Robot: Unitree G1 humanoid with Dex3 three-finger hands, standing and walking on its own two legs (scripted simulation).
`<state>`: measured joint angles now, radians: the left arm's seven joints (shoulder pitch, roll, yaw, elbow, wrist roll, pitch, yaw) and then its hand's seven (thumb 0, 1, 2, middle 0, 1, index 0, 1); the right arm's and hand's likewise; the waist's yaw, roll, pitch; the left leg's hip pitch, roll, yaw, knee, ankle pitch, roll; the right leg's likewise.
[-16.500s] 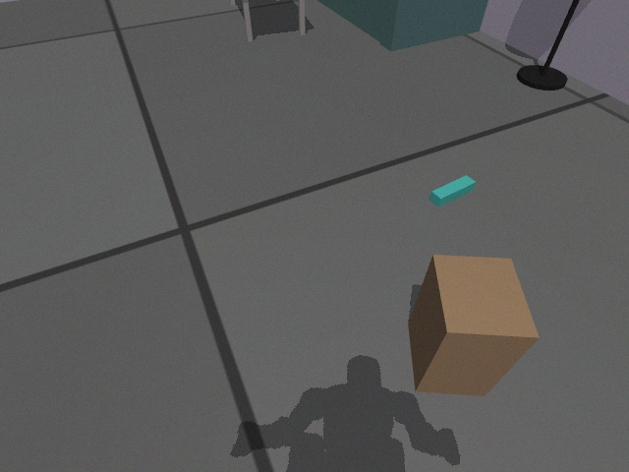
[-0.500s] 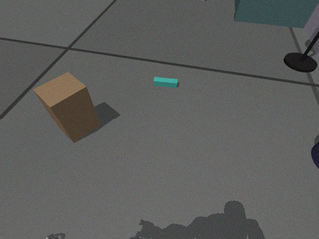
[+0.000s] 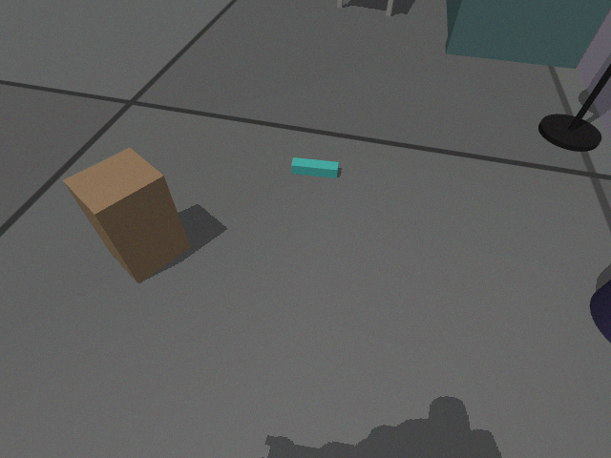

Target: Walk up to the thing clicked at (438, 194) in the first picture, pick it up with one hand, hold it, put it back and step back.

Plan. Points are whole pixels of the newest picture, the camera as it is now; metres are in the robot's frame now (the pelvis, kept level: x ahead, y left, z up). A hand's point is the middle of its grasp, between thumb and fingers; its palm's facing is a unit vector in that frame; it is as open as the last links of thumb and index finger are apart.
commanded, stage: stand
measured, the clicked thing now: (314, 167) +1.49 +0.07 -0.75
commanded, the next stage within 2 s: none
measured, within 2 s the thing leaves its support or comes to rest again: neither
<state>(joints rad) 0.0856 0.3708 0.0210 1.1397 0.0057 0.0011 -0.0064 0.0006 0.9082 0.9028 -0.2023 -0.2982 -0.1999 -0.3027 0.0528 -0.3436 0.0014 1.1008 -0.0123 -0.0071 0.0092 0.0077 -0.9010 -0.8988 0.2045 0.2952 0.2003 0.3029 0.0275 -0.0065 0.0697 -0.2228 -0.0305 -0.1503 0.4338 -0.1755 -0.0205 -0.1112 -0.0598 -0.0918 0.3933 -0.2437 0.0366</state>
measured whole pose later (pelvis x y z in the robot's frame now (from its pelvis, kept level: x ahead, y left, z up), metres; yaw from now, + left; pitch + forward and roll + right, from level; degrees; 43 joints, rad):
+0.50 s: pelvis +0.00 -0.01 +0.00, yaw -1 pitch -2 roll +0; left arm 0.10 0.33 0.02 1.15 0.01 0.00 0.00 0.00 0.91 0.90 -0.20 -0.30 -0.20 -0.30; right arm 0.09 -0.33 0.00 1.15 -0.01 0.00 0.00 0.01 -0.90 -0.90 0.20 0.30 0.20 0.30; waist 0.01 0.00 0.05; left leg -0.18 0.00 -0.13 0.36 -0.15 -0.04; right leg -0.09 -0.04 -0.07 0.35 -0.23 0.02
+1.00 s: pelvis +0.01 -0.01 +0.00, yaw -2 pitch -2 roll +0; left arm 0.10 0.35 0.02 1.13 0.01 0.00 -0.01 0.00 0.91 0.90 -0.20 -0.30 -0.20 -0.30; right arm 0.08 -0.35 0.01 1.13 -0.01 -0.01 0.00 0.01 -0.90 -0.90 0.20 0.30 0.20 0.30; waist 0.01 0.01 0.06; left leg -0.17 0.00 -0.12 0.36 -0.16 -0.04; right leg -0.08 -0.03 -0.06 0.34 -0.23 0.02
